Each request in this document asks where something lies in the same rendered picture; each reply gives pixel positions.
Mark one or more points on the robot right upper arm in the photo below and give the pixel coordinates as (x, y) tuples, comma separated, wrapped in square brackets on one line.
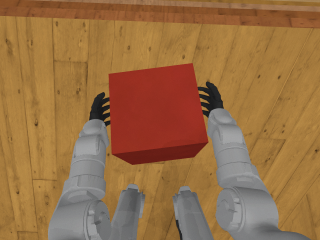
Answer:
[(250, 214)]

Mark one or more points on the carton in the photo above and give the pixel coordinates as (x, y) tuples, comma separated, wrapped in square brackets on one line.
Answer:
[(156, 114)]

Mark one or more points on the right robot thigh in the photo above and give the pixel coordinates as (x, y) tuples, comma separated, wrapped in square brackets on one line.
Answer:
[(188, 212)]

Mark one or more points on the robot left hand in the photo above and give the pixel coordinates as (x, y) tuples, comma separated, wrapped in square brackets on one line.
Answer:
[(97, 110)]

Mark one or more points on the robot left upper arm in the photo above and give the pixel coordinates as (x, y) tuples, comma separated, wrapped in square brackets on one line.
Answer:
[(84, 220)]

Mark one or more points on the right robot forearm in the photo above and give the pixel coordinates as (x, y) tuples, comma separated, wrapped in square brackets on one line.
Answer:
[(234, 167)]

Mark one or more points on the left robot forearm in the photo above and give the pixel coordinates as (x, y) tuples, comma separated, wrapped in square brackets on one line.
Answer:
[(86, 176)]

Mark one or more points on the robot right hand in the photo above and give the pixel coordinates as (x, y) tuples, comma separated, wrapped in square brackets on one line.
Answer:
[(214, 98)]

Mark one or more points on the left robot shin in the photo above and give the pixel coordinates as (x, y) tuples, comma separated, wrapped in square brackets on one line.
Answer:
[(132, 186)]

